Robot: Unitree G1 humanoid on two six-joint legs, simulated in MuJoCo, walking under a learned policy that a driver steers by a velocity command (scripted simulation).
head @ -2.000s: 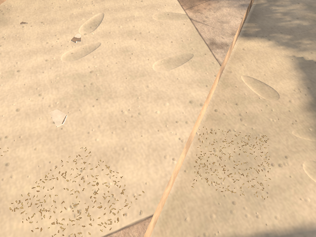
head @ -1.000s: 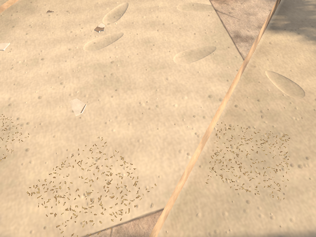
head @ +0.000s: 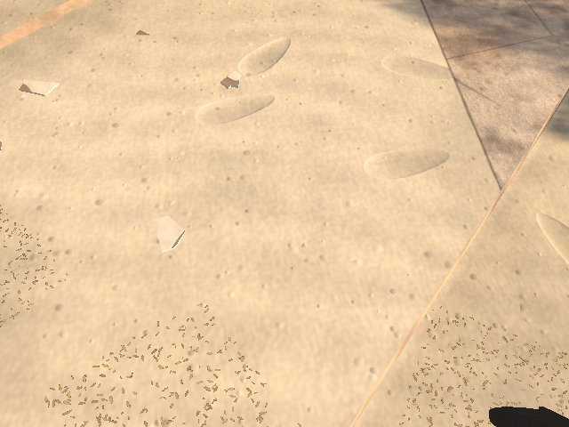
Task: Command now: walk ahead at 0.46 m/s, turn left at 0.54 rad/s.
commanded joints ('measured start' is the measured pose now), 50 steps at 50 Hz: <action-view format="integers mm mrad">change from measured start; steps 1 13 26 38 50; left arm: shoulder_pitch -71 -322 244 -200 -130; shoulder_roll -23 -11 87 312 15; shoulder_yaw -31 -43 17 63 15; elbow -149 -229 19 -15 -176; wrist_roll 64 4 -11 -61 -18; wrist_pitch -75 -67 -2 -71 10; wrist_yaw -27 -46 -33 -11 -21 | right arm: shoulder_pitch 337 329 145 358 196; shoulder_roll -312 -91 -106 -86 -5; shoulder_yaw -80 -37 -19 16 -13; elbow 27 170 234 -26 185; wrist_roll -20 -34 -58 -62 -28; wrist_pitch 1 -29 -63 -91 -101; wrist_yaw -38 -77 -107 -117 -45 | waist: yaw -69 -81 200 -391 -55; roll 321 56 -238 -134 64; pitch -222 59 -106 -188 67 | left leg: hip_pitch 764 240 -281 258 43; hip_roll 286 137 -95 -25 278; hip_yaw -498 -215 -54 4 -164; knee -14 -383 1123 450 -316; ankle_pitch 1204 600 -356 -28 -91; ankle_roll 121 93 -163 -116 43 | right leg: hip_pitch -650 -884 548 -324 -672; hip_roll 21 -39 -162 -59 1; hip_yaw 189 54 300 295 213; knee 815 759 -469 -208 842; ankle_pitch -218 241 1153 1258 222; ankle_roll -3 88 -200 -108 -54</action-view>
